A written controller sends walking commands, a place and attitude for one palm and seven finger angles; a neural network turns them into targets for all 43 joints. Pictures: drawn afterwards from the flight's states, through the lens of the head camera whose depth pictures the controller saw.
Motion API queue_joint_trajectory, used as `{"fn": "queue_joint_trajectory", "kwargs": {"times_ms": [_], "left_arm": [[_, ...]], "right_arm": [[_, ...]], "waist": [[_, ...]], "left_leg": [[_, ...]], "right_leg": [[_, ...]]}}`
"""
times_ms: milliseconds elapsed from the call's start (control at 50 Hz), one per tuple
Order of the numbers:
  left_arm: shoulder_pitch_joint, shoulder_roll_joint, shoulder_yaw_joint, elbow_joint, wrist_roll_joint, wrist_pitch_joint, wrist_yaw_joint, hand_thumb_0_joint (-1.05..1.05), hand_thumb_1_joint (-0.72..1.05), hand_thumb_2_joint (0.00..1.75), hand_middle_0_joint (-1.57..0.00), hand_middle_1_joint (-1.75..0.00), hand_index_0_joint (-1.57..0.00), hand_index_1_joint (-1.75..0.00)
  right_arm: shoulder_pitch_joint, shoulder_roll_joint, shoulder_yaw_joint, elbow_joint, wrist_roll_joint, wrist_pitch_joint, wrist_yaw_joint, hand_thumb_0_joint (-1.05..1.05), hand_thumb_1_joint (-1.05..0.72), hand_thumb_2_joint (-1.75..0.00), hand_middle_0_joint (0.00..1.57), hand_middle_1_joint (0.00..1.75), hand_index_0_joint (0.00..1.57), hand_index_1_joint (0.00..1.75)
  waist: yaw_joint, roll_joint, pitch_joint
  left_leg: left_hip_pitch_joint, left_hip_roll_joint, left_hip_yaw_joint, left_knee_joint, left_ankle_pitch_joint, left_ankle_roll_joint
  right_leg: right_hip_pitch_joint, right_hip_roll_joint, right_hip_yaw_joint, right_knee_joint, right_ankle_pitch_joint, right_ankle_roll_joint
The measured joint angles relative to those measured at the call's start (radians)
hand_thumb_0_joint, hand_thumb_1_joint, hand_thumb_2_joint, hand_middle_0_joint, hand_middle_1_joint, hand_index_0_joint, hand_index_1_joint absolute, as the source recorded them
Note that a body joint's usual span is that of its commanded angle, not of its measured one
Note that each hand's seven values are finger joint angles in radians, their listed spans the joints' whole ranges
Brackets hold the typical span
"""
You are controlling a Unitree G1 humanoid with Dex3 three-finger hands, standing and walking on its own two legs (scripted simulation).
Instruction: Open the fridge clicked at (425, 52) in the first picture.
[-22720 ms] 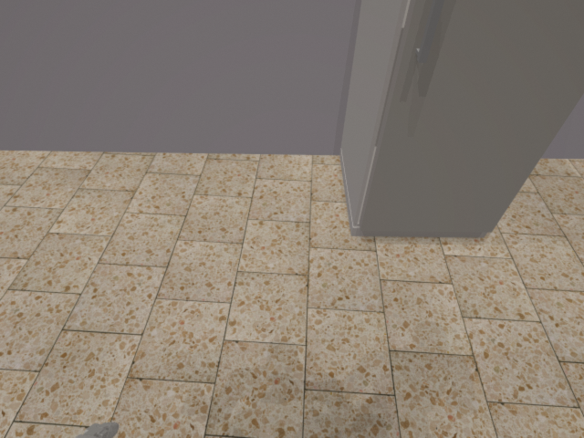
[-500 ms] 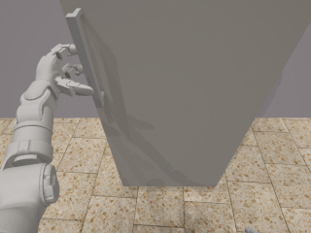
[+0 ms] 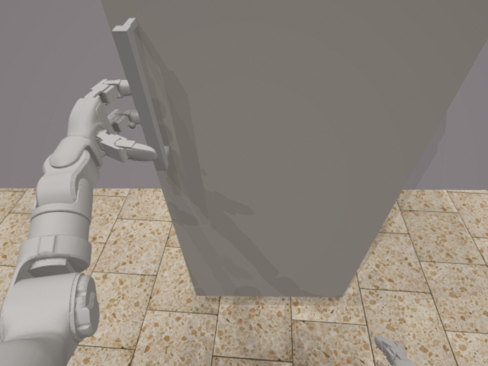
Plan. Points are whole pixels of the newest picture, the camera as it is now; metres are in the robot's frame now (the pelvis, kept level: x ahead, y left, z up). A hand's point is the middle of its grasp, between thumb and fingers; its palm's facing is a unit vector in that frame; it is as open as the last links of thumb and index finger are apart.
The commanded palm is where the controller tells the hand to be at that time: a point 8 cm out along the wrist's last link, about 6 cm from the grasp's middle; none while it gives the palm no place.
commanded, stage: slide the fingers in behind the handle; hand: left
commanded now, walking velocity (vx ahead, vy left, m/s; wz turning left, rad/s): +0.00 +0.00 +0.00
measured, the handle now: (148, 104) +0.48 +0.19 +0.20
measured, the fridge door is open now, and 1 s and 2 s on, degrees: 0 0 0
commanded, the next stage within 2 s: grip the handle and tug to test in 1.20 s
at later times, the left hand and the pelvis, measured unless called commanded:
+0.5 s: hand (141, 124) +0.42 +0.18 +0.21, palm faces +0.04 -1.00 +0.01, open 14.2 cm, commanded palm +0.39 +0.23 +0.21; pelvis +0.00 +0.01 +0.00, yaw +0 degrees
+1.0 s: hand (144, 127) +0.41 +0.17 +0.21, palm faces +0.07 -1.00 +0.00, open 14.8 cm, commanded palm +0.38 +0.21 +0.21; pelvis +0.01 +0.00 +0.00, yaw +0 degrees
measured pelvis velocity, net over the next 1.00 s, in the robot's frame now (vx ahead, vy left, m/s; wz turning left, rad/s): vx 0.01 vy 0.00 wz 0.01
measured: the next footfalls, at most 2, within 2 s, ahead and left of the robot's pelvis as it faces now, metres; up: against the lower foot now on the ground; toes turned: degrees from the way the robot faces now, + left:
none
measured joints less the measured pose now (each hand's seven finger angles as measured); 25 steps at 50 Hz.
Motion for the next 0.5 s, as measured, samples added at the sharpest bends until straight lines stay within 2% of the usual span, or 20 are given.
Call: {"fn": "queue_joint_trajectory", "kwargs": {"times_ms": [220,500], "left_arm": [[0.007,-0.029,-0.027,-0.044,0.002,-0.001,0.023,-0.01,-0.50,0.30,-0.30,-1.20,-0.29,-1.20],[0.054,-0.068,-0.029,-0.133,0.007,0.050,0.074,-0.01,-0.50,0.30,-0.27,-1.18,-0.25,-1.18]], "right_arm": [[-0.011,0.006,0.000,-0.002,-0.004,0.000,0.002,0.01,-0.90,-0.90,0.20,0.30,0.20,0.30],[-0.009,0.014,-0.002,0.003,-0.009,0.023,0.011,0.01,-0.90,-0.90,0.20,0.30,0.20,0.30]], "waist": [[0.007,-0.004,0.004],[0.006,-0.001,0.000]], "left_leg": [[0.006,-0.005,-0.002,-0.004,0.001,0.003],[0.039,-0.007,0.010,-0.023,0.003,0.006]], "right_leg": [[0.008,-0.004,-0.002,-0.007,0.002,0.004],[0.034,-0.006,0.012,-0.018,0.005,0.007]]}}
